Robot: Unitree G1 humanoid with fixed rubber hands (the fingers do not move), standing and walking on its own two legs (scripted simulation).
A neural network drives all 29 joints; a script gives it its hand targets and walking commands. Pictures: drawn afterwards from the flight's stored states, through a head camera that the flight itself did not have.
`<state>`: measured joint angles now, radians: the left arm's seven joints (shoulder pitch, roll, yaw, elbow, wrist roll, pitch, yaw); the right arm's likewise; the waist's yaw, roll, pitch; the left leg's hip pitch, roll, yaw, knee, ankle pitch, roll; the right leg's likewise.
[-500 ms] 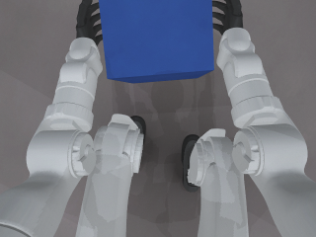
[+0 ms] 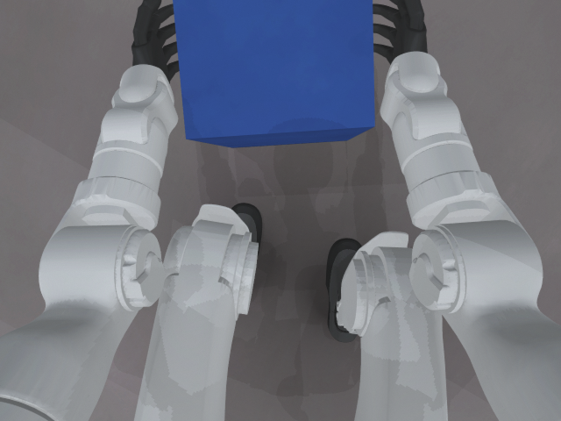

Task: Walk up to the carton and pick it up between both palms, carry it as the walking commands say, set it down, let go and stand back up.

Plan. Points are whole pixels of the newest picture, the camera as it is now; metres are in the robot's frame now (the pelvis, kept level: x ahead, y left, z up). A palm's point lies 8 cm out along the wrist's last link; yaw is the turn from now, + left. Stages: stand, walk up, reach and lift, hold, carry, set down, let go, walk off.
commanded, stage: set down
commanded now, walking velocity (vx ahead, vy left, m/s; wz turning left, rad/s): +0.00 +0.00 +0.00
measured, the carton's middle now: (281, 68) +0.51 +0.08 -0.26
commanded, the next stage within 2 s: none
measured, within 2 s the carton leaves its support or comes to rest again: rests again in 0.06 s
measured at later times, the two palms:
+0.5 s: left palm (157, 69) +0.47 +0.22 -0.18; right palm (408, 59) +0.52 -0.07 -0.18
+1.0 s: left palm (157, 73) +0.46 +0.22 -0.18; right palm (409, 60) +0.52 -0.08 -0.18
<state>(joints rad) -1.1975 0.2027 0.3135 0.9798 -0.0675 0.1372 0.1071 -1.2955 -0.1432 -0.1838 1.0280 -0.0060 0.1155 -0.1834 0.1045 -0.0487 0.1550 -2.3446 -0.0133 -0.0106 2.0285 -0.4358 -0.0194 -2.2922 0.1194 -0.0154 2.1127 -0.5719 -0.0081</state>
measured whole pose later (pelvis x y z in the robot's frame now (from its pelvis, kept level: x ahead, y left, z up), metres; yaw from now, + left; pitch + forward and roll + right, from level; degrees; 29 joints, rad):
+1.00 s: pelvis +0.00 +0.00 +0.00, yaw +0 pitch +43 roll +1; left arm -1.22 0.21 0.32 1.10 -0.07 0.01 0.07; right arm -1.30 -0.18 -0.13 1.10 -0.01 0.05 -0.14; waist 0.11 -0.03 0.16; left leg -2.35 -0.02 -0.01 2.04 -0.43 -0.02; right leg -2.30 0.12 -0.02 2.12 -0.57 -0.01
